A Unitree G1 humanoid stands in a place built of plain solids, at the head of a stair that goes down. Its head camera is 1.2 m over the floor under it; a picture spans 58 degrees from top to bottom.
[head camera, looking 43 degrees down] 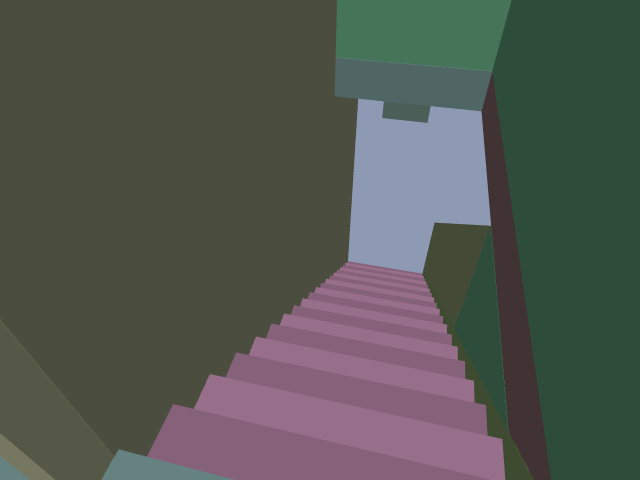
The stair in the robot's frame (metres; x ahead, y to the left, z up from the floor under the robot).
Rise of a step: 0.18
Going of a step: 0.22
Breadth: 1.12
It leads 13 degrees to the right of straight ahead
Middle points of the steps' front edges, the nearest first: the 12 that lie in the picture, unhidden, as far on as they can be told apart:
0.55 -0.05 -0.18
0.77 -0.11 -0.36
0.99 -0.16 -0.55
1.20 -0.21 -0.73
1.42 -0.26 -0.91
1.63 -0.31 -1.10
1.85 -0.36 -1.28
2.06 -0.41 -1.46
2.28 -0.46 -1.65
2.49 -0.51 -1.83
2.71 -0.56 -2.01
2.92 -0.61 -2.20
